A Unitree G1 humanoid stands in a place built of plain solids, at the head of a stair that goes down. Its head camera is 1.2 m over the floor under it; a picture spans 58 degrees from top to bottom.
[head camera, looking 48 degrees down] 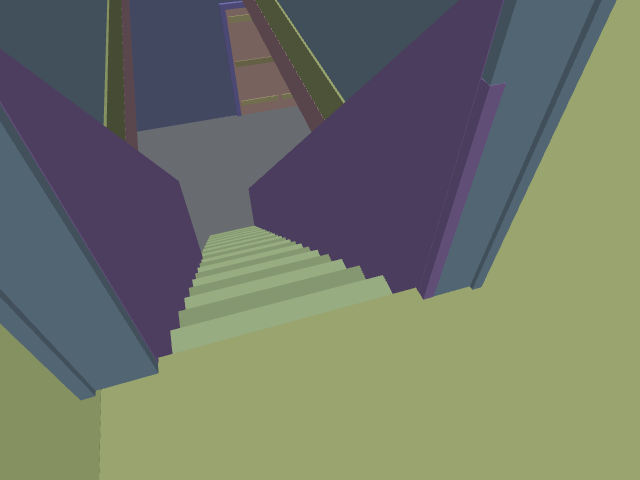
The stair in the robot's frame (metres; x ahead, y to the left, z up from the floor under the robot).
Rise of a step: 0.21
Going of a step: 0.23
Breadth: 0.93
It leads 18 degrees to the left of straight ahead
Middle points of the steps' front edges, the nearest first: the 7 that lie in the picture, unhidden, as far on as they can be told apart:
0.74 0.08 0.00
0.95 0.15 -0.21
1.17 0.22 -0.42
1.38 0.29 -0.63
1.60 0.35 -0.84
1.81 0.42 -1.05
2.03 0.49 -1.26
